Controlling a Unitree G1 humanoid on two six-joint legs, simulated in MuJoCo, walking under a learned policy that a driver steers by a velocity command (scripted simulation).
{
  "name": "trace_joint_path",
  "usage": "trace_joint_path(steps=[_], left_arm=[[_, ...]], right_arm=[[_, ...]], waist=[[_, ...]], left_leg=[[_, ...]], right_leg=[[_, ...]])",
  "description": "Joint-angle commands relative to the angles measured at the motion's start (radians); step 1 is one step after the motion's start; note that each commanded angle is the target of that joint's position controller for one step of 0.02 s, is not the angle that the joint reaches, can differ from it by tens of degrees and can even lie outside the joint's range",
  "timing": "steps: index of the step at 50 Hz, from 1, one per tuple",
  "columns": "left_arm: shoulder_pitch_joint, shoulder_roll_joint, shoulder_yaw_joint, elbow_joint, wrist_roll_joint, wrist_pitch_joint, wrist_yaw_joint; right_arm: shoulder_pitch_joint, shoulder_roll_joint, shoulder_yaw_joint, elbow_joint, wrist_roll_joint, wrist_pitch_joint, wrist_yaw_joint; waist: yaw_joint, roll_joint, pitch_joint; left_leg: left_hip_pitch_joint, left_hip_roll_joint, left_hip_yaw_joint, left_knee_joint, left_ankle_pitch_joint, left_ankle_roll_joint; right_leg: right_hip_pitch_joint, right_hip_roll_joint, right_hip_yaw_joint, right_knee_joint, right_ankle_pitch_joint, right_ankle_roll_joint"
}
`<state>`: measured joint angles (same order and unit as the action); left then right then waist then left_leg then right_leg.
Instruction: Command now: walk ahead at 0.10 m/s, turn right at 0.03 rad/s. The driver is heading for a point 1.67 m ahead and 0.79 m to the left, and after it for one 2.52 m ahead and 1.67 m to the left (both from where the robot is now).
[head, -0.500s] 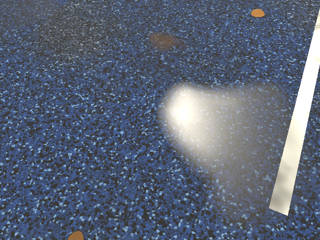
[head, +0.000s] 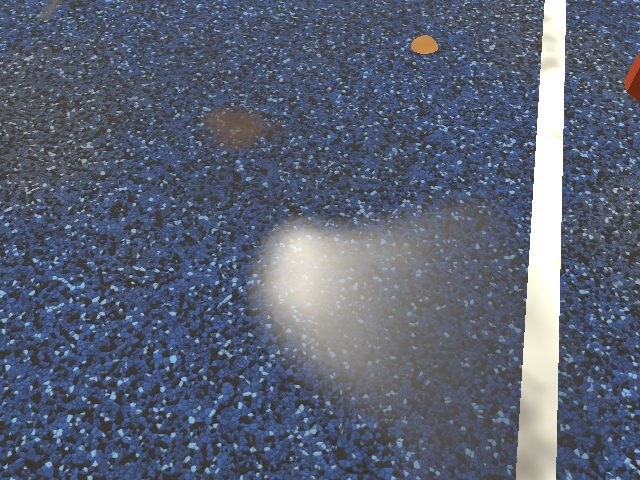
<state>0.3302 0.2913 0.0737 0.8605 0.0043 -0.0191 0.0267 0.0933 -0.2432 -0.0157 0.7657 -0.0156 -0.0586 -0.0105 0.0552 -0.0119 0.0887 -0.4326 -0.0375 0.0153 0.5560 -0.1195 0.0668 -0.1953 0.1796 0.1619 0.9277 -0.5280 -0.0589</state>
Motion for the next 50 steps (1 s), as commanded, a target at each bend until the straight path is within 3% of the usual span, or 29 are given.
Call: trace_joint_path(steps=[1, 2, 4, 7, 11, 15, 17, 18, 19, 20, 21, 22, 23, 25, 29, 33, 37, 39, 41, 42, 43, 44, 45, 46, 47, 48, 50], left_arm=[[0.123, 0.074, 0.004, 0.0, 0.033, 0.018, -0.001], [0.068, 0.067, 0.0, -0.016, 0.033, 0.029, -0.007], [0.054, 0.063, -0.006, -0.02, 0.029, 0.05, -0.013], [0.011, 0.054, -0.013, -0.03, 0.017, 0.064, -0.003], [-0.076, 0.053, -0.019, -0.061, 0.013, 0.07, 0.007], [-0.04, 0.046, -0.025, -0.058, 0.001, 0.05, 0.015], [0.035, 0.045, -0.024, -0.041, 0.002, 0.037, 0.024], [0.057, 0.088, -0.015, -0.042, 0.012, 0.03, 0.033], [0.038, 0.195, 0.009, -0.067, 0.025, 0.028, 0.043], [-0.125, 0.221, 0.017, -0.108, 0.034, 0.029, 0.041], [-0.163, 0.143, -0.003, -0.122, 0.035, 0.027, 0.037], [-0.219, 0.087, -0.02, -0.133, 0.029, 0.021, 0.035], [-0.227, 0.076, -0.023, -0.142, 0.028, 0.015, 0.03], [-0.185, 0.085, -0.021, -0.147, 0.026, 0.007, 0.024], [0.001, 0.131, 0.002, -0.093, 0.021, -0.014, 0.015], [0.031, 0.146, 0.015, -0.073, 0.026, -0.035, 0.0], [0.041, 0.157, 0.025, -0.06, 0.032, -0.047, -0.016], [0.04, 0.166, 0.03, -0.055, 0.031, -0.048, -0.022], [0.018, 0.18, 0.035, -0.053, 0.023, -0.042, -0.026], [-0.01, 0.182, 0.035, -0.056, 0.012, -0.037, -0.025], [-0.013, 0.161, 0.025, -0.06, 0.01, -0.035, -0.026], [-0.025, 0.102, 0.004, -0.092, 0.024, -0.032, -0.03], [-0.095, 0.036, -0.013, -0.177, 0.041, -0.039, -0.042], [-0.144, 0.111, 0.001, -0.169, 0.056, -0.04, -0.047], [-0.134, 0.12, 0.005, -0.161, 0.036, -0.05, -0.059], [-0.104, 0.118, 0.003, -0.14, 0.028, -0.057, -0.064], [-0.047, 0.113, 0.001, -0.109, 0.049, -0.04, -0.065]], right_arm=[[0.083, -0.056, -0.007, -0.023, 0.019, 0.008, 0.006], [0.055, -0.054, -0.002, -0.019, 0.013, 0.014, 0.005], [0.069, -0.129, -0.026, 0.0, 0.006, 0.031, 0.005], [0.123, -0.175, -0.052, 0.013, 0.005, 0.047, 0.01], [0.118, -0.175, -0.072, 0.003, -0.001, 0.079, 0.012], [0.094, -0.178, -0.091, -0.005, -0.003, 0.104, 0.019], [0.063, -0.173, -0.096, -0.013, 0.007, 0.115, 0.018], [0.06, -0.153, -0.091, -0.025, 0.015, 0.115, 0.017], [0.08, -0.096, -0.08, -0.051, 0.033, 0.111, 0.018], [0.09, -0.129, -0.091, -0.035, 0.007, 0.104, 0.009], [0.102, -0.183, -0.106, -0.017, -0.011, 0.103, 0.01], [0.154, -0.167, -0.108, 0.004, -0.013, 0.106, 0.018], [0.195, -0.158, -0.105, 0.018, -0.019, 0.113, 0.023], [0.184, -0.155, -0.099, 0.016, -0.023, 0.12, 0.042], [0.028, -0.136, -0.085, -0.043, -0.023, 0.115, 0.074], [-0.02, -0.124, -0.078, -0.071, -0.019, 0.106, 0.089], [-0.092, -0.109, -0.063, -0.117, -0.015, 0.096, 0.103], [-0.1, -0.109, -0.059, -0.13, -0.015, 0.089, 0.104], [-0.046, -0.11, -0.058, -0.125, -0.02, 0.08, 0.098], [0.04, -0.109, -0.061, -0.099, -0.025, 0.072, 0.091], [0.183, -0.144, -0.079, -0.045, -0.032, 0.061, 0.078], [0.352, -0.234, -0.106, -0.011, -0.04, 0.052, 0.057], [0.376, -0.356, -0.122, -0.037, -0.013, 0.044, 0.047], [0.346, -0.301, -0.11, -0.027, -0.001, 0.05, 0.04], [0.291, -0.251, -0.093, -0.035, 0.0, 0.051, 0.034], [0.24, -0.213, -0.082, -0.041, 0.0, 0.047, 0.033], [0.177, -0.183, -0.069, -0.059, 0.007, 0.03, 0.026]], waist=[[-0.02, 0.055, -0.204], [-0.011, 0.073, -0.161], [-0.005, 0.147, -0.147], [-0.024, 0.139, -0.172], [-0.047, 0.169, -0.143], [-0.036, 0.18, -0.139], [0.003, 0.176, -0.127], [0.008, 0.124, -0.105], [-0.015, -0.12, -0.122], [-0.045, -0.201, -0.029], [-0.078, -0.074, -0.03], [-0.128, -0.046, -0.04], [-0.139, -0.068, -0.069], [-0.099, -0.132, -0.066], [0.012, -0.093, -0.027], [0.032, -0.117, -0.024], [0.043, -0.14, -0.003], [0.035, -0.146, -0.007], [-0.008, -0.143, -0.026], [-0.064, -0.113, -0.057], [-0.124, -0.022, -0.142], [-0.197, 0.188, -0.24], [-0.189, 0.364, -0.219], [-0.193, 0.17, -0.127], [-0.141, 0.119, -0.062], [-0.096, 0.075, -0.025], [-0.046, 0.092, -0.049]], left_leg=[[0.328, 0.341, -0.425, -0.187, 0.614, 0.217], [0.283, 0.284, -0.362, -0.219, 0.526, 0.175], [0.222, 0.2, -0.293, -0.239, 0.461, 0.135], [0.236, 0.189, -0.335, -0.261, 0.249, 0.136], [0.16, 0.176, -0.419, -0.35, -0.202, 0.131], [0.08, 0.155, -0.46, -0.377, -0.269, 0.089], [0.014, 0.116, -0.456, -0.359, -0.316, 0.033], [-0.055, 0.056, -0.406, -0.306, -0.369, -0.029], [-0.163, -0.056, -0.261, -0.046, -0.437, -0.079], [-0.201, -0.127, -0.098, 0.228, -0.403, -0.086], [-0.097, -0.056, -0.13, 0.4, -0.354, -0.082], [-0.056, -0.061, -0.119, 0.495, -0.297, -0.077], [-0.069, -0.048, -0.102, 0.565, -0.242, -0.076], [-0.171, -0.014, -0.069, 0.607, -0.208, -0.085], [-0.309, 0.023, -0.067, 0.442, -0.197, -0.117], [-0.253, 0.049, -0.028, 0.297, -0.2, -0.107], [-0.141, 0.063, 0.035, 0.159, -0.229, -0.061], [-0.067, 0.051, 0.07, 0.102, -0.247, -0.029], [0.048, 0.024, 0.101, 0.03, -0.241, 0.005], [0.187, -0.009, 0.118, -0.043, -0.19, 0.023], [0.398, -0.042, 0.101, -0.092, -0.182, 0.046], [0.598, 0.168, -0.207, -0.211, -0.422, 0.091], [0.708, 0.397, -0.751, -0.383, -0.557, 0.197], [0.651, 0.392, -0.684, -0.37, -0.488, 0.231], [0.567, 0.344, -0.551, -0.341, -0.321, 0.211], [0.476, 0.28, -0.438, -0.342, -0.134, 0.18], [0.41, 0.191, -0.315, -0.351, 0.11, 0.155]], right_leg=[[-0.174, -0.072, 0.005, 0.234, -0.004, 0.043], [-0.172, -0.105, -0.03, 0.162, 0.018, 0.056], [-0.125, -0.107, -0.104, 0.079, 0.045, 0.075], [-0.144, -0.1, -0.123, -0.003, 0.019, 0.085], [-0.141, -0.107, -0.123, -0.105, 0.056, 0.073], [-0.015, -0.083, -0.137, -0.278, 0.107, 0.038], [0.11, -0.077, -0.143, -0.493, 0.197, 0.004], [0.165, -0.14, -0.078, -0.635, 0.149, -0.022], [0.186, -0.403, 0.228, -0.766, -0.04, -0.103], [-0.026, -0.567, 0.37, -0.834, -0.015, -0.177], [-0.127, -0.529, 0.263, -0.786, 0.138, -0.188], [-0.151, -0.454, 0.147, -0.746, 0.271, -0.153], [-0.106, -0.405, 0.074, -0.741, 0.248, -0.12], [0.002, -0.376, 0.035, -0.763, 0.115, -0.11], [0.238, -0.433, 0.049, -0.789, 0.102, -0.132], [0.26, -0.459, -0.02, -0.793, 0.126, -0.126], [0.182, -0.471, -0.103, -0.776, 0.133, -0.116], [0.15, -0.475, -0.139, -0.746, 0.192, -0.108], [0.106, -0.483, -0.183, -0.671, 0.333, -0.092], [0.045, -0.464, -0.24, -0.563, 0.443, -0.07], [-0.044, -0.413, -0.322, -0.348, 0.553, -0.039], [-0.237, -0.339, -0.399, 0.004, 0.369, 0.013], [-0.608, -0.17, -0.29, 0.217, -0.07, 0.053], [-0.693, -0.235, -0.152, 0.296, 0.001, 0.038], [-0.667, -0.273, -0.143, 0.271, 0.127, 0.03], [-0.596, -0.295, -0.143, 0.207, 0.202, 0.036], [-0.494, -0.299, -0.158, 0.159, 0.269, 0.066]])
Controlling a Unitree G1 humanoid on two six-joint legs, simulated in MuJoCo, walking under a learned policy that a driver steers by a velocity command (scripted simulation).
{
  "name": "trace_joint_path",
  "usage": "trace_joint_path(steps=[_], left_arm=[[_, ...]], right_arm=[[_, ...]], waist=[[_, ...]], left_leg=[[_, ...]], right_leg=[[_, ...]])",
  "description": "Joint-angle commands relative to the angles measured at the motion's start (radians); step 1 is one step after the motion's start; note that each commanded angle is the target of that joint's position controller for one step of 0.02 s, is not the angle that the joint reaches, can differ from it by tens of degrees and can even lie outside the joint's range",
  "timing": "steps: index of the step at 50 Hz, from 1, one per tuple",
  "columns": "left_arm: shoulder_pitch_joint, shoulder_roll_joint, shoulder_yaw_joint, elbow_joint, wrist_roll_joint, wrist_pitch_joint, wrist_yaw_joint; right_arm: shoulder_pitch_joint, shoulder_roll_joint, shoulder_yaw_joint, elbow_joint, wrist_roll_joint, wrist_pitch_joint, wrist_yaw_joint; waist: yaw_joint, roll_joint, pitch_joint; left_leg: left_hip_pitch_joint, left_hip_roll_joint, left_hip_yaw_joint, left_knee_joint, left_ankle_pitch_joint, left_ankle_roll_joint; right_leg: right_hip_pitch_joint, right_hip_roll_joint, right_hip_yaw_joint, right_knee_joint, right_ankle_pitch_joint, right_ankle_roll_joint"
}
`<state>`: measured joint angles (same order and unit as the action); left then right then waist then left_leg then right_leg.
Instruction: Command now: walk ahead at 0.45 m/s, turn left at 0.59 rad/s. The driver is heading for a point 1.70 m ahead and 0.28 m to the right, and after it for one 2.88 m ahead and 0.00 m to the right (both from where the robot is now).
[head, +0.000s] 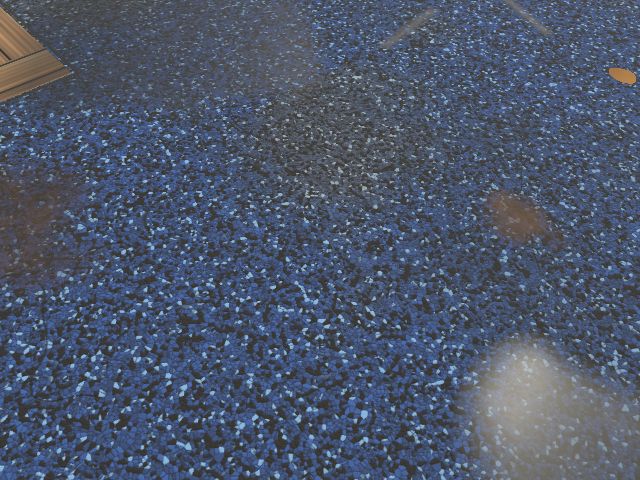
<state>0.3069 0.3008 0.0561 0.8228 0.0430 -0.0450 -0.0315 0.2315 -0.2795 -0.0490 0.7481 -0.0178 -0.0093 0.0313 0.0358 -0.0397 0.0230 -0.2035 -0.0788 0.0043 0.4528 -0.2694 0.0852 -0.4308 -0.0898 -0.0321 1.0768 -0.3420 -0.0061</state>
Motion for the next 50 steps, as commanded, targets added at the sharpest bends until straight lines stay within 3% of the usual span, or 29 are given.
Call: trace_joint_path(steps=[1, 3, 6, 9, 12, 14, 16, 17, 18, 19, 20, 21, 22, 24, 27, 31, 34, 37, 40, 42, 43, 44, 45, 46, 47, 48, 49, 50], left_arm=[[-0.019, 0.099, 0.018, -0.074, 0.015, -0.003, -0.008], [-0.051, 0.08, 0.013, -0.089, 0.012, 0.011, -0.009], [-0.18, 0.053, -0.001, -0.131, 0.007, 0.012, -0.013], [-0.293, 0.022, -0.02, -0.164, -0.002, 0.004, -0.021], [-0.357, 0.029, -0.024, -0.19, -0.012, -0.004, -0.021], [-0.295, 0.052, -0.016, -0.174, -0.014, -0.007, -0.012], [-0.091, 0.095, 0.003, -0.107, -0.019, -0.011, 0.012], [0.06, 0.115, 0.013, -0.068, -0.013, -0.019, 0.027], [0.207, 0.196, 0.03, -0.054, 0.009, -0.023, 0.046], [0.177, 0.259, 0.048, -0.041, 0.014, -0.018, 0.037], [0.086, 0.168, 0.033, -0.052, -0.026, -0.011, 0.025], [-0.007, 0.1, 0.018, -0.065, -0.032, -0.014, 0.022], [-0.038, 0.064, 0.008, -0.058, -0.024, -0.019, 0.018], [-0.035, 0.039, -0.003, -0.029, -0.025, -0.032, 0.023], [0.017, 0.057, 0.001, 0.011, -0.036, -0.058, 0.015], [0.072, 0.06, 0.002, 0.052, -0.04, -0.057, 0.014], [0.112, 0.066, 0.002, 0.078, -0.042, -0.055, 0.013], [0.161, 0.074, 0.002, 0.106, -0.037, -0.053, 0.018], [0.178, 0.082, 0.003, 0.128, -0.03, -0.045, 0.028], [0.145, 0.103, 0.008, 0.128, -0.026, -0.04, 0.036], [0.128, 0.107, 0.008, 0.128, -0.029, -0.036, 0.035], [0.119, 0.089, 0.001, 0.115, -0.036, -0.039, 0.033], [0.165, -0.007, -0.022, 0.069, -0.065, -0.042, 0.027], [0.22, 0.03, -0.007, 0.083, -0.058, -0.032, 0.035], [0.158, 0.082, 0.01, 0.09, -0.039, -0.02, 0.039], [0.104, 0.055, 0.007, 0.082, -0.038, -0.02, 0.03], [0.085, 0.03, 0.005, 0.083, -0.038, -0.014, 0.024], [0.079, 0.027, 0.008, 0.081, -0.023, -0.001, 0.016]], right_arm=[[0.053, -0.149, -0.035, -0.036, 0.015, -0.03, -0.016], [0.093, -0.153, -0.037, -0.013, 0.023, -0.043, -0.017], [0.165, -0.134, -0.031, 0.023, 0.02, -0.05, -0.022], [0.219, -0.13, -0.026, 0.055, 0.017, -0.055, -0.029], [0.243, -0.143, -0.024, 0.079, 0.011, -0.061, -0.039], [0.211, -0.158, -0.024, 0.085, 0.007, -0.064, -0.046], [0.193, -0.18, -0.028, 0.094, -0.008, -0.062, -0.048], [0.184, -0.177, -0.026, 0.096, -0.006, -0.061, -0.045], [0.219, -0.103, -0.006, 0.07, -0.006, -0.065, -0.041], [0.365, -0.037, 0.001, 0.073, 0.03, -0.062, -0.033], [0.27, -0.122, -0.009, 0.084, -0.009, -0.058, -0.038], [0.185, -0.125, -0.011, 0.069, -0.006, -0.06, -0.03], [0.144, -0.108, -0.005, 0.062, -0.007, -0.061, -0.024], [0.152, -0.085, 0.002, 0.068, -0.02, -0.041, -0.011], [0.132, -0.058, 0.011, 0.069, -0.026, -0.023, 0.0], [-0.055, -0.047, 0.022, 0.012, -0.024, -0.022, 0.006], [-0.163, -0.021, 0.036, -0.016, -0.016, -0.029, 0.01], [-0.242, -0.024, 0.04, -0.035, -0.011, -0.034, 0.007], [-0.269, -0.044, 0.033, -0.052, -0.013, -0.04, 0.0], [-0.176, -0.065, 0.022, -0.027, -0.016, -0.052, -0.009], [-0.043, -0.084, 0.01, 0.017, -0.021, -0.063, -0.018], [0.125, -0.133, -0.008, 0.064, -0.038, -0.076, -0.032], [0.241, -0.234, -0.035, 0.066, -0.064, -0.078, -0.046], [0.219, -0.241, -0.043, 0.073, -0.035, -0.059, -0.037], [0.127, -0.161, -0.026, 0.057, -0.017, -0.053, -0.033], [0.055, -0.097, -0.01, 0.049, -0.011, -0.059, -0.03], [0.022, -0.064, -0.003, 0.05, -0.012, -0.066, -0.03], [0.02, -0.048, 0.002, 0.062, -0.009, -0.073, -0.035]], waist=[[-0.019, 0.123, -0.004], [-0.015, 0.109, -0.006], [-0.052, 0.108, 0.036], [-0.094, 0.119, 0.051], [-0.103, 0.115, 0.062], [-0.058, 0.117, 0.045], [0.029, 0.119, -0.063], [0.104, 0.092, -0.141], [0.13, -0.04, -0.279], [0.028, -0.271, -0.336], [0.022, -0.073, -0.21], [-0.002, -0.008, -0.084], [-0.015, 0.029, -0.032], [-0.055, -0.015, -0.004], [-0.066, -0.022, 0.003], [-0.034, -0.01, 0.055], [-0.004, -0.016, 0.056], [0.025, -0.019, 0.057], [0.017, -0.022, 0.062], [-0.036, -0.031, 0.023], [-0.096, -0.01, -0.046], [-0.161, 0.032, -0.154], [-0.168, 0.201, -0.307], [-0.132, 0.277, -0.354], [-0.102, 0.144, -0.194], [-0.083, 0.103, -0.078], [-0.061, 0.103, -0.025], [-0.042, 0.127, 0.002]], left_leg=[[0.17, 0.223, -0.286, -0.24, 0.369, 0.146], [0.161, 0.208, -0.252, -0.241, 0.467, 0.154], [0.162, 0.193, -0.225, -0.259, 0.539, 0.141], [0.189, 0.189, -0.205, -0.254, 0.603, 0.114], [0.235, 0.231, -0.224, -0.259, 0.64, 0.101], [0.253, 0.245, -0.209, -0.208, 0.796, 0.077], [0.279, 0.223, -0.185, 0.027, 1.039, 0.05], [0.191, 0.187, -0.155, 0.237, 0.935, 0.037], [0.034, 0.115, -0.106, 0.551, 0.556, 0.027], [-0.293, -0.085, -0.081, 0.858, -0.26, -0.009], [-0.372, -0.011, -0.147, 0.894, -0.192, 0.012], [-0.374, 0.037, -0.136, 0.852, -0.092, 0.013], [-0.354, 0.069, -0.118, 0.806, -0.053, 0.012], [-0.292, 0.109, -0.094, 0.732, -0.034, -0.005], [-0.317, 0.134, -0.054, 0.665, 0.003, -0.032], [-0.439, 0.18, 0.0, 0.474, 0.149, -0.072], [-0.4, 0.164, 0.039, 0.29, 0.254, -0.08], [-0.373, 0.141, 0.062, 0.182, 0.284, -0.067], [-0.356, 0.122, 0.047, 0.125, 0.21, -0.038], [-0.228, 0.082, 0.047, 0.072, 0.119, -0.013], [-0.061, 0.057, 0.057, 0.006, 0.13, 0.006], [0.196, 0.139, -0.02, -0.008, 0.133, 0.039], [0.485, 0.437, -0.389, -0.048, -0.013, 0.107], [0.501, 0.542, -0.662, -0.16, -0.044, 0.167], [0.37, 0.494, -0.534, -0.178, -0.106, 0.144], [0.234, 0.448, -0.396, -0.222, -0.065, 0.123], [0.147, 0.402, -0.29, -0.262, -0.002, 0.087], [0.091, 0.369, -0.209, -0.281, 0.074, 0.065]], right_leg=[[-0.24, -0.015, 0.026, 0.014, 0.097, 0.027], [-0.257, -0.005, 0.012, -0.015, 0.13, 0.045], [-0.3, 0.002, -0.013, -0.147, 0.219, 0.051], [-0.261, 0.029, -0.032, -0.329, 0.321, 0.029], [-0.19, 0.053, -0.032, -0.455, 0.353, -0.016], [-0.064, 0.088, -0.031, -0.509, 0.299, -0.057], [0.161, 0.152, -0.044, -0.534, 0.199, -0.095], [0.367, 0.109, -0.01, -0.588, 0.226, -0.122], [0.586, -0.133, 0.257, -0.591, 0.081, -0.167], [0.742, -0.349, 0.775, -0.743, 0.048, -0.315], [0.613, -0.29, 0.776, -0.802, -0.064, -0.29], [0.467, -0.256, 0.589, -0.817, -0.052, -0.269], [0.376, -0.206, 0.48, -0.843, 0.054, -0.247], [0.273, -0.135, 0.325, -0.88, 0.204, -0.208], [0.256, -0.116, 0.237, -0.928, 0.314, -0.222], [0.29, -0.078, 0.151, -0.985, 0.354, -0.215], [0.315, -0.051, 0.092, -0.969, 0.444, -0.188], [0.385, -0.073, 0.083, -0.939, 0.521, -0.182], [0.474, -0.118, 0.121, -0.871, 0.637, -0.178], [0.495, -0.119, 0.132, -0.752, 0.82, -0.159], [0.469, -0.088, 0.113, -0.604, 0.87, -0.143], [0.33, -0.04, 0.085, -0.394, 0.718, -0.125], [0.037, 0.078, 0.017, -0.056, 0.27, -0.085], [-0.128, 0.157, 0.05, 0.125, -0.177, -0.087], [-0.182, 0.086, 0.1, 0.17, -0.109, -0.095], [-0.18, 0.049, 0.097, 0.14, -0.033, -0.091], [-0.149, 0.021, 0.092, 0.097, 0.014, -0.087], [-0.124, 0.005, 0.089, 0.071, 0.034, -0.077]])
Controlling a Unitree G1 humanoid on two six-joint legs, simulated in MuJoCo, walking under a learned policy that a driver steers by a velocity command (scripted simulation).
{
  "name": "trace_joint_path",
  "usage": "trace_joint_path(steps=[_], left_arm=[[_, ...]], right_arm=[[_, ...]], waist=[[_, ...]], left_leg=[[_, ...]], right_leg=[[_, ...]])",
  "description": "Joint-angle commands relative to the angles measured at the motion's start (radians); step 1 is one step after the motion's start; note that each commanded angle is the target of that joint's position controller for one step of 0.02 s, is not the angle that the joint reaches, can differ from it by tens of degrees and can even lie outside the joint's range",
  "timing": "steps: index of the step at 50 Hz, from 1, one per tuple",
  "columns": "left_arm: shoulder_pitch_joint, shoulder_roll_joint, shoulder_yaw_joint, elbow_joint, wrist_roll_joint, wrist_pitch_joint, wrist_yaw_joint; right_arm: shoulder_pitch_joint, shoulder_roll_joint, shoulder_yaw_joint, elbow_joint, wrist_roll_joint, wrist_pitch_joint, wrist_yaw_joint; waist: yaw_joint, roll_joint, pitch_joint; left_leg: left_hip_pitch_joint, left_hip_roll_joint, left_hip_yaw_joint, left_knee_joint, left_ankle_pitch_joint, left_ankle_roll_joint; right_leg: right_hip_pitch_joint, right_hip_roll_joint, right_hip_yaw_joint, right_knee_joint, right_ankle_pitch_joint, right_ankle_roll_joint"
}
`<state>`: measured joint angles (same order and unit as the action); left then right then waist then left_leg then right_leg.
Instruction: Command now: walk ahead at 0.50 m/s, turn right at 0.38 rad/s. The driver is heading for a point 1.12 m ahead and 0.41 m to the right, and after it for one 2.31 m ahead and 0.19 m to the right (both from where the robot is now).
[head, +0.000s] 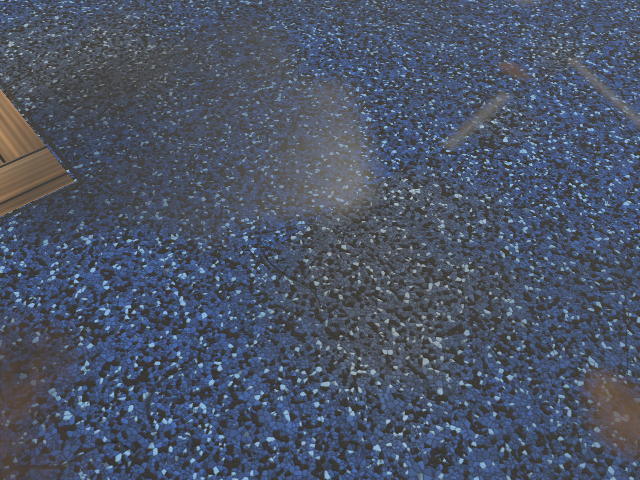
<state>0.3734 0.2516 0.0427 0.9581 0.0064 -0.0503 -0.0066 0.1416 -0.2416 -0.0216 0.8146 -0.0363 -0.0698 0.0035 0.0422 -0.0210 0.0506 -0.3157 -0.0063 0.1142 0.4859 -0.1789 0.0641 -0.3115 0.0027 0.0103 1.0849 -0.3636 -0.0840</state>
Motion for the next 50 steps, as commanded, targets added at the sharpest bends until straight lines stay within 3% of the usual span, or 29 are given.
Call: trace_joint_path(steps=[1, 4, 7, 10, 13, 16, 17, 18, 19, 20, 21, 22, 23, 24, 25, 28, 33, 36, 40, 42, 44, 45, 46, 47, 48, 49, 50], left_arm=[[0.023, 0.06, 0.02, -0.049, 0.02, 0.018, -0.017], [-0.034, 0.037, 0.021, -0.076, 0.02, 0.038, -0.031], [-0.108, 0.021, 0.016, -0.114, 0.022, 0.041, -0.035], [-0.212, -0.007, -0.001, -0.154, 0.019, 0.037, -0.045], [-0.237, 0.009, -0.001, -0.175, 0.031, 0.039, -0.049], [-0.149, 0.054, 0.017, -0.168, 0.043, 0.033, -0.041], [-0.073, 0.07, 0.027, -0.148, 0.046, 0.022, -0.034], [0.008, 0.118, 0.044, -0.132, 0.054, 0.006, -0.019], [-0.01, 0.242, 0.074, -0.144, 0.043, 0.003, -0.005], [0.036, 0.285, 0.093, -0.157, -0.009, 0.023, -0.003], [-0.019, 0.245, 0.088, -0.184, -0.02, 0.042, 0.005], [-0.097, 0.179, 0.071, -0.195, -0.017, 0.055, 0.013], [-0.139, 0.132, 0.056, -0.195, -0.01, 0.062, 0.017], [-0.158, 0.108, 0.051, -0.197, -0.012, 0.064, 0.021], [-0.168, 0.101, 0.048, -0.199, -0.005, 0.063, 0.02], [-0.163, 0.145, 0.062, -0.203, 0.007, 0.052, 0.008], [-0.144, 0.166, 0.073, -0.213, 0.01, 0.074, 0.009], [-0.128, 0.173, 0.079, -0.214, 0.014, 0.082, 0.008], [-0.133, 0.174, 0.084, -0.217, 0.02, 0.086, 0.004], [-0.148, 0.173, 0.085, -0.22, 0.02, 0.09, -0.001], [-0.176, 0.169, 0.086, -0.222, 0.01, 0.096, -0.004], [-0.191, 0.159, 0.083, -0.227, -0.001, 0.096, -0.002], [-0.157, 0.109, 0.071, -0.233, -0.013, 0.093, 0.004], [-0.155, 0.098, 0.072, -0.245, -0.017, 0.086, 0.01], [-0.168, 0.177, 0.088, -0.23, 0.031, 0.081, 0.013], [-0.141, 0.168, 0.09, -0.216, 0.031, 0.08, 0.006], [-0.104, 0.151, 0.085, -0.197, 0.029, 0.085, 0.0]], right_arm=[[0.113, -0.082, -0.025, 0.004, 0.01, -0.02, -0.01], [0.146, -0.093, -0.032, 0.026, 0.023, -0.043, -0.012], [0.162, -0.086, -0.03, 0.043, 0.022, -0.041, -0.018], [0.161, -0.097, -0.032, 0.05, 0.025, -0.03, -0.025], [0.194, -0.126, -0.042, 0.066, 0.029, -0.016, -0.034], [0.176, -0.152, -0.057, 0.061, 0.031, 0.006, -0.048], [0.166, -0.157, -0.061, 0.055, 0.033, 0.017, -0.048], [0.18, -0.165, -0.065, 0.048, 0.035, 0.024, -0.043], [0.262, -0.069, -0.046, 0.005, 0.022, 0.029, -0.035], [0.277, -0.083, -0.045, -0.013, 0.028, 0.05, -0.034], [0.234, -0.101, -0.045, -0.01, 0.016, 0.059, -0.034], [0.161, -0.099, -0.044, -0.021, 0.018, 0.059, -0.034], [0.118, -0.1, -0.046, -0.027, 0.011, 0.06, -0.037], [0.12, -0.106, -0.049, -0.034, 0.0, 0.071, -0.038], [0.142, -0.1, -0.049, -0.027, -0.006, 0.087, -0.037], [0.154, -0.075, -0.045, -0.031, 0.004, 0.108, -0.035], [0.054, -0.094, -0.05, -0.071, 0.007, 0.123, -0.04], [0.022, -0.098, -0.049, -0.086, 0.013, 0.118, -0.043], [0.025, -0.098, -0.044, -0.096, 0.026, 0.102, -0.048], [0.06, -0.101, -0.042, -0.094, 0.035, 0.094, -0.051], [0.141, -0.103, -0.042, -0.078, 0.041, 0.084, -0.058], [0.186, -0.116, -0.046, -0.067, 0.035, 0.078, -0.066], [0.169, -0.196, -0.063, -0.08, 0.022, 0.074, -0.076], [0.075, -0.28, -0.077, -0.125, 0.008, 0.076, -0.074], [0.04, -0.238, -0.07, -0.126, -0.004, 0.078, -0.065], [0.005, -0.171, -0.05, -0.133, 0.004, 0.073, -0.059], [-0.026, -0.141, -0.042, -0.135, 0.01, 0.07, -0.052]], waist=[[-0.033, 0.11, -0.023], [-0.016, 0.09, -0.006], [-0.007, 0.098, 0.009], [-0.032, 0.121, 0.011], [-0.046, 0.128, -0.02], [-0.009, 0.133, -0.074], [0.023, 0.101, -0.119], [0.068, 0.011, -0.177], [-0.015, -0.195, -0.255], [0.022, -0.189, -0.408], [0.018, -0.05, -0.346], [0.006, -0.009, -0.201], [-0.022, 0.024, -0.113], [-0.042, 0.007, -0.091], [-0.054, -0.004, -0.107], [-0.063, -0.009, -0.149], [-0.021, -0.075, -0.121], [-0.005, -0.086, -0.105], [-0.003, -0.099, -0.108], [-0.016, -0.112, -0.111], [-0.058, -0.115, -0.107], [-0.085, -0.096, -0.098], [-0.056, 0.053, -0.095], [-0.042, 0.253, -0.068], [-0.03, 0.137, -0.027], [0.005, 0.096, -0.035], [0.028, 0.092, -0.036]], left_leg=[[0.178, 0.278, -0.259, -0.325, 0.039, 0.076], [0.181, 0.269, -0.138, -0.337, 0.263, 0.078], [0.183, 0.24, 0.004, -0.283, 0.6, 0.078], [0.169, 0.204, 0.099, -0.243, 0.644, 0.065], [0.255, 0.237, 0.111, -0.16, 0.709, 0.059], [0.308, 0.262, 0.107, 0.048, 0.826, 0.045], [0.303, 0.248, 0.113, 0.203, 0.765, 0.029], [0.216, 0.203, 0.126, 0.441, 0.53, -0.018], [-0.064, 0.066, 0.13, 0.746, -0.354, -0.064], [-0.234, -0.054, -0.065, 0.947, -0.515, -0.091], [-0.28, 0.015, -0.142, 0.946, -0.444, -0.091], [-0.3, 0.041, -0.143, 0.889, -0.362, -0.092], [-0.29, 0.064, -0.149, 0.805, -0.306, -0.093], [-0.248, 0.074, -0.154, 0.74, -0.268, -0.096], [-0.2, 0.064, -0.148, 0.71, -0.246, -0.097], [-0.16, 0.041, -0.148, 0.63, -0.22, -0.104], [-0.208, 0.029, -0.17, 0.486, -0.19, -0.116], [-0.207, 0.013, -0.181, 0.415, -0.199, -0.112], [-0.13, -0.026, -0.184, 0.304, -0.233, -0.086], [-0.049, -0.052, -0.181, 0.206, -0.25, -0.063], [0.093, -0.076, -0.167, 0.013, -0.203, -0.034], [0.195, -0.053, -0.174, -0.143, -0.134, -0.02], [0.259, 0.125, -0.349, -0.277, -0.233, 0.019], [0.208, 0.376, -0.645, -0.355, -0.278, 0.123], [0.077, 0.388, -0.591, -0.307, -0.103, 0.176], [0.038, 0.325, -0.497, -0.264, 0.046, 0.162], [0.042, 0.258, -0.395, -0.234, 0.145, 0.134]], right_leg=[[-0.223, -0.091, 0.039, 0.063, 0.075, 0.01], [-0.281, -0.096, 0.02, 0.052, 0.149, 0.03], [-0.307, -0.083, -0.027, -0.064, 0.234, 0.053], [-0.216, -0.051, -0.094, -0.31, 0.355, 0.049], [-0.162, -0.019, -0.13, -0.417, 0.344, 0.024], [-0.066, 0.03, -0.135, -0.477, 0.216, -0.033], [0.014, 0.055, -0.132, -0.55, 0.243, -0.055], [0.159, 0.013, -0.053, -0.653, 0.487, -0.091], [0.393, -0.279, 0.271, -0.529, 1.169, -0.19], [0.515, -0.398, 0.548, -0.605, 1.184, -0.373], [0.435, -0.377, 0.486, -0.667, 0.927, -0.357], [0.289, -0.325, 0.42, -0.718, 0.741, -0.319], [0.187, -0.263, 0.371, -0.755, 0.648, -0.265], [0.124, -0.216, 0.328, -0.774, 0.605, -0.229], [0.09, -0.189, 0.301, -0.781, 0.59, -0.205], [0.062, -0.149, 0.285, -0.784, 0.537, -0.174], [0.06, -0.12, 0.384, -0.846, 0.087, -0.138], [0.076, -0.123, 0.446, -0.854, 0.006, -0.131], [0.078, -0.115, 0.498, -0.836, 0.044, -0.123], [0.06, -0.105, 0.525, -0.832, 0.083, -0.109], [0.005, -0.076, 0.531, -0.822, 0.083, -0.067], [-0.058, -0.031, 0.503, -0.799, 0.013, -0.018], [-0.15, 0.06, 0.402, -0.647, -0.132, 0.046], [-0.284, 0.227, 0.142, -0.368, -0.161, 0.081], [-0.249, 0.144, 0.139, -0.175, -0.146, 0.093], [-0.187, 0.14, 0.15, -0.085, -0.101, 0.09], [-0.173, 0.141, 0.145, -0.013, -0.053, 0.094]])
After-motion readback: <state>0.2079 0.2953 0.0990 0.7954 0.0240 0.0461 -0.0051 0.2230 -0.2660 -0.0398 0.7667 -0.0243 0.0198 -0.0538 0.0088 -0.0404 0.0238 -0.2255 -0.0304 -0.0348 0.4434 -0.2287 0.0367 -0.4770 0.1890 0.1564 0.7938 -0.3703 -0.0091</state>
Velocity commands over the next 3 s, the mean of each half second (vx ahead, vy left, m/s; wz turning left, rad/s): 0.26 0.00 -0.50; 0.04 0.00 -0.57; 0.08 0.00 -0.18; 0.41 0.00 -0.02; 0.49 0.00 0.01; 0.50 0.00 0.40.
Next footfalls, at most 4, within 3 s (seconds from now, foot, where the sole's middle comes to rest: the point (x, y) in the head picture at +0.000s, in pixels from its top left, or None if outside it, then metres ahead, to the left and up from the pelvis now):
0.36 right None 0.30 -0.10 -0.77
0.92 left None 0.31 0.08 -0.77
1.30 right None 0.16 -0.08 -0.77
1.66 left None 0.41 0.03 -0.77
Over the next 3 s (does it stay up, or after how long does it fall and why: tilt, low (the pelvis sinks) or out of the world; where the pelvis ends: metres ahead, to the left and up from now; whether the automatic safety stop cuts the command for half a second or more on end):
stays up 0.87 -0.40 0.01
